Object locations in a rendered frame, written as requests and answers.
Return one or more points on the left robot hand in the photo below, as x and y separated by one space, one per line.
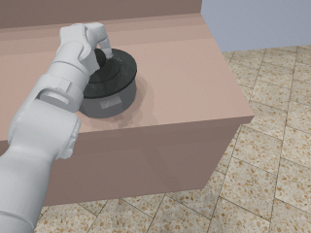
102 39

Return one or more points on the lid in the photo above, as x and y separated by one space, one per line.
116 75

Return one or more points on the knob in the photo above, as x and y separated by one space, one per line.
100 57

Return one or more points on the robot left forearm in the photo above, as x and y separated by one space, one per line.
64 83

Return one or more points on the table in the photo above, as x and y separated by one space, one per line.
187 108

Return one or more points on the robot left upper arm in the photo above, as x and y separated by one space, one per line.
45 133

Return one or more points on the pot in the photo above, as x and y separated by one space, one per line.
109 106

